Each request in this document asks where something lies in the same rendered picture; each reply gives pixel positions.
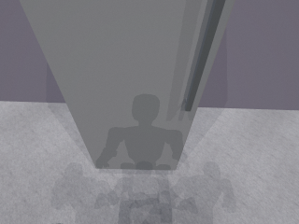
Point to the fridge door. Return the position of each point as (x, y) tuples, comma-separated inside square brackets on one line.
[(124, 68)]

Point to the handle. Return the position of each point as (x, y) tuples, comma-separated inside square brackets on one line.
[(211, 28)]

